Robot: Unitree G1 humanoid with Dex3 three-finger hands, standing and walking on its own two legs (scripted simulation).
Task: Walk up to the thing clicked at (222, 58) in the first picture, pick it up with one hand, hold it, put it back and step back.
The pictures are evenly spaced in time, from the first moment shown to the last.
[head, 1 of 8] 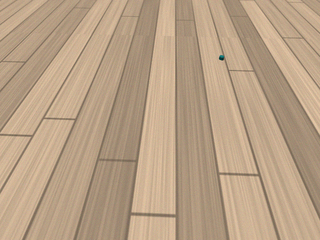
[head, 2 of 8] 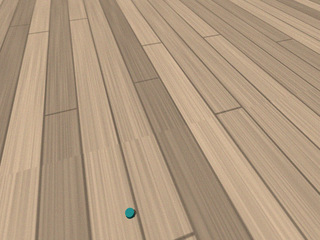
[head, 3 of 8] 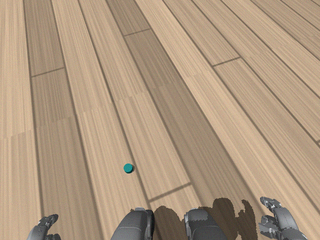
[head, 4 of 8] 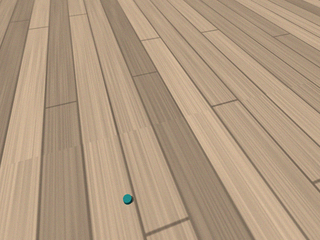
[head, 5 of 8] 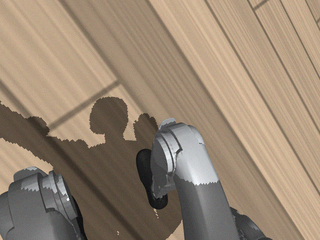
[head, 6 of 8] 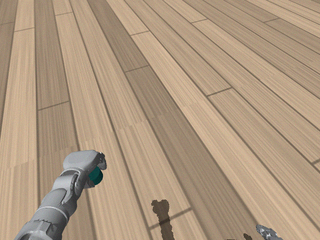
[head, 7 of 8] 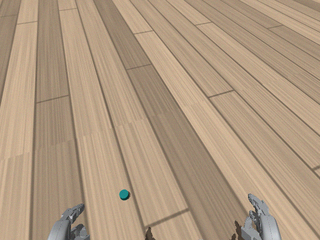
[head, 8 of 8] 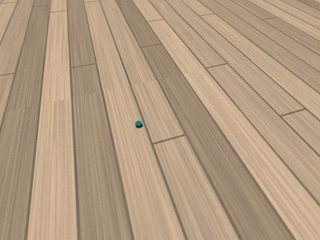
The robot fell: no
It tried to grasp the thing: yes
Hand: left
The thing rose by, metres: 0.68
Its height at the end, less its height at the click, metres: +0.00
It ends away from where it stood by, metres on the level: 0.01
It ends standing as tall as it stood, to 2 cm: yes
